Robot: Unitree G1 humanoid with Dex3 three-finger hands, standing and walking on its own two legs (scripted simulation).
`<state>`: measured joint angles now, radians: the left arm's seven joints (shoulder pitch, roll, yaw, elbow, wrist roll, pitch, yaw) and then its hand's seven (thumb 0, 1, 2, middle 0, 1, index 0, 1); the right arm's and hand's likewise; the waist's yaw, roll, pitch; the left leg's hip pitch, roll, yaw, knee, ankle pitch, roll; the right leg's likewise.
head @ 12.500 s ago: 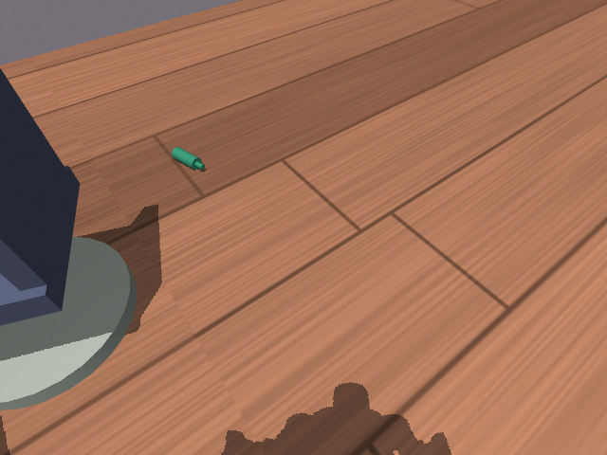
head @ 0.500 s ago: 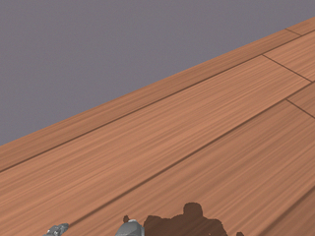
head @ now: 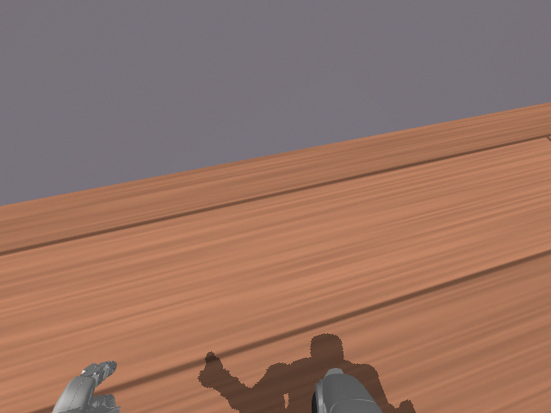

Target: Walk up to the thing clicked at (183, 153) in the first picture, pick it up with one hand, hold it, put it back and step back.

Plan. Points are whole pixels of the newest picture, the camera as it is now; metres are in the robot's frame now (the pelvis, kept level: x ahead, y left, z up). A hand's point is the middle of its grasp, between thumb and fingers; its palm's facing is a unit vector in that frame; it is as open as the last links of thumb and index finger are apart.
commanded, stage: walk up
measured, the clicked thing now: out of the picture -0.93 +1.12 -0.74
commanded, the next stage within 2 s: none
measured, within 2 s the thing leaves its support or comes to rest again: neither
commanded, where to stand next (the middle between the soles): +0.05 -0.02 m, yaw +123 degrees
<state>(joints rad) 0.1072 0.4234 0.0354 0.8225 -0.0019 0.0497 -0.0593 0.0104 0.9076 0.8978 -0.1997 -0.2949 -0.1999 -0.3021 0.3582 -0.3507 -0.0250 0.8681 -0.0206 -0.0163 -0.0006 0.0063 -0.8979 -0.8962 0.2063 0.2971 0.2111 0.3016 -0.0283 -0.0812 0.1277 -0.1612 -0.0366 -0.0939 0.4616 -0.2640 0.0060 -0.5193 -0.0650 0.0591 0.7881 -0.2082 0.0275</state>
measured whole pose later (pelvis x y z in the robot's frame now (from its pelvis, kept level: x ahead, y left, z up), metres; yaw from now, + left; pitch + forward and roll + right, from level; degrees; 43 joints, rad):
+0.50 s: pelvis +0.02 -0.08 -0.03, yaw +25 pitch -3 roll +1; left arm 0.04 0.42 0.06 0.79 0.01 0.06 -0.04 0.01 0.90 0.90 -0.20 -0.30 -0.20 -0.30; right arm 0.19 -0.39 -0.06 0.78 -0.02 0.05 0.05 0.00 -0.90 -0.90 0.20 0.30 0.21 0.30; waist 0.02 -0.09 0.15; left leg -0.35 0.00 0.05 0.72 -0.32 0.01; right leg -0.41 -0.19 -0.26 0.80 -0.36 -0.02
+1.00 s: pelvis +0.02 -0.12 +0.00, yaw +55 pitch -2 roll +1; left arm 0.25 0.42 0.09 0.79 0.05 -0.01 -0.04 0.01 0.90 0.90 -0.20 -0.30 -0.20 -0.30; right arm 0.25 -0.42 -0.07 0.76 -0.03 0.06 0.08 0.01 -0.90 -0.90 0.20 0.30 0.21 0.30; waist 0.06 -0.01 0.09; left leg -0.46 0.04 -0.02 0.85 -0.28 -0.01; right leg -0.14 -0.08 -0.24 0.46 -0.29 -0.03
